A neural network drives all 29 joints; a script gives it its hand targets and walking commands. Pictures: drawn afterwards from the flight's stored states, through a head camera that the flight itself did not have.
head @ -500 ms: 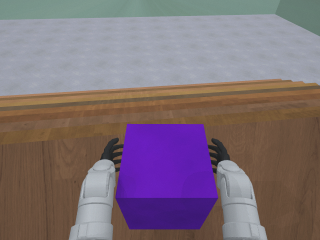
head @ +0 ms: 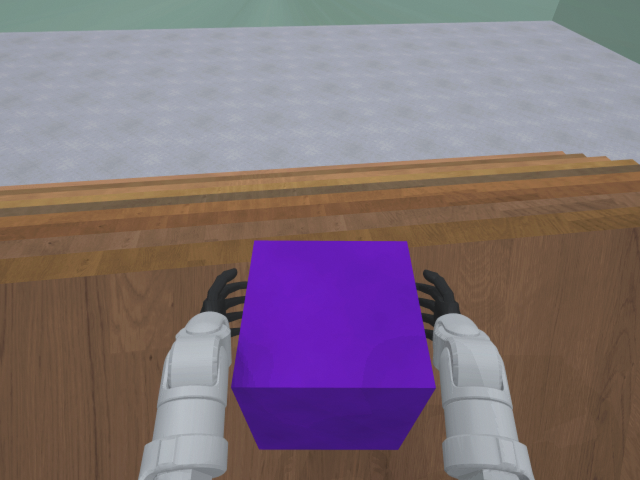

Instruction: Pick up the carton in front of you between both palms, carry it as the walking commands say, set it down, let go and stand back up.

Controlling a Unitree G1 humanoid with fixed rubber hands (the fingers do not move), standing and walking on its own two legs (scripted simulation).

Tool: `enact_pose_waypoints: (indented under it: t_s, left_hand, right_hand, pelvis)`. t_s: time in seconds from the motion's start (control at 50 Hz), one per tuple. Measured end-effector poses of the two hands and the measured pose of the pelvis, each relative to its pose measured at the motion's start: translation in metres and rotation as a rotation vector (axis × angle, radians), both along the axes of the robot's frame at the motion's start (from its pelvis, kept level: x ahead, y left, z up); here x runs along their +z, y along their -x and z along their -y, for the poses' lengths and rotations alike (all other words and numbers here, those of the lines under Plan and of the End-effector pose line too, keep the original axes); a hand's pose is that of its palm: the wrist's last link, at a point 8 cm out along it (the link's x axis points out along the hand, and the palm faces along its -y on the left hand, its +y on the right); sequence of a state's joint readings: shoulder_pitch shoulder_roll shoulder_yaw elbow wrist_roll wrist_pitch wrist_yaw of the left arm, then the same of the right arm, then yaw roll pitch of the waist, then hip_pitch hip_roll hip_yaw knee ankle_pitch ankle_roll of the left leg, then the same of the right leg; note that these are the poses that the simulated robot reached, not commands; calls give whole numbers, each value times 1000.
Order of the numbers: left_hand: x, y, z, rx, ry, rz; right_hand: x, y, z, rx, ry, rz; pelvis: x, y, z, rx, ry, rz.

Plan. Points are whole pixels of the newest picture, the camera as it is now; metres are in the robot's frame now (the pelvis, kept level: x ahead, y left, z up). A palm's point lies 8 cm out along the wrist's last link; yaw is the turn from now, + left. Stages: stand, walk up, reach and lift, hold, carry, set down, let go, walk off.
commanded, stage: hold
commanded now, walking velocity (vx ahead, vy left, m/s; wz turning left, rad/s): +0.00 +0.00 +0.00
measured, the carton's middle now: (329, 350) +0.29 +0.00 -0.02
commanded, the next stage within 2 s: carry in 0.66 s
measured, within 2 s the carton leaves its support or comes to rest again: neither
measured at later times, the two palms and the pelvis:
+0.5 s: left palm (215, 325) +0.29 +0.15 +0.05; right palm (445, 326) +0.29 -0.15 +0.05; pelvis +0.01 +0.00 +0.00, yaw +0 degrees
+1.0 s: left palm (237, 267) +0.35 +0.13 +0.09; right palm (459, 275) +0.34 -0.17 +0.08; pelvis +0.08 -0.02 -0.01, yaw -1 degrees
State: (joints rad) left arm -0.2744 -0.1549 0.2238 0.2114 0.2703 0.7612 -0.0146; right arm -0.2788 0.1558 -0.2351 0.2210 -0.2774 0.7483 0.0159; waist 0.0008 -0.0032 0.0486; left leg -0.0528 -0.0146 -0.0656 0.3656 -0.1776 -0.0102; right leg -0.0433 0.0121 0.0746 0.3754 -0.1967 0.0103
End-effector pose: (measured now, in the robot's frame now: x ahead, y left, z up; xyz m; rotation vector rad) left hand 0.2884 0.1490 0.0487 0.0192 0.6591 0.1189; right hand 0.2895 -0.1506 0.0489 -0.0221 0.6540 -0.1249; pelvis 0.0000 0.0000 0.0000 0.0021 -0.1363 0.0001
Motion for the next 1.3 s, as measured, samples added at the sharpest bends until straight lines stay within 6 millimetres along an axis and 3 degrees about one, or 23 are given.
enact_pose_waypoints:
  t_s: [0.64,0.8,0.9,1.02,1.14,1.2,1.3]
  left_hand:
    - [-2,2,0,-6,-11,-5]
    - [9,-13,1,1,6,35]
    - [26,-36,8,6,25,95]
    - [37,-68,24,9,46,97]
    - [30,-94,9,72,75,38]
    - [28,-117,3,76,83,44]
    - [38,-169,15,15,82,-8]
  right_hand:
    - [-1,2,0,7,10,-6]
    - [10,-12,1,-12,-7,35]
    - [27,-31,8,-34,-24,95]
    - [36,-59,24,-67,-50,97]
    - [36,-99,9,-44,-51,37]
    - [32,-120,4,-51,-58,43]
    - [35,-148,16,-136,-76,-6]
  pelvis:
    - [1,-3,1,2,1,-2]
    - [-4,-15,0,-10,2,-124]
    - [-11,-39,4,-29,-3,-173]
    - [-14,-84,17,0,11,-221]
    - [-11,-137,12,-1,-27,-238]
    - [-17,-167,5,-40,-34,-231]
    - [-4,-217,2,-54,-4,-238]
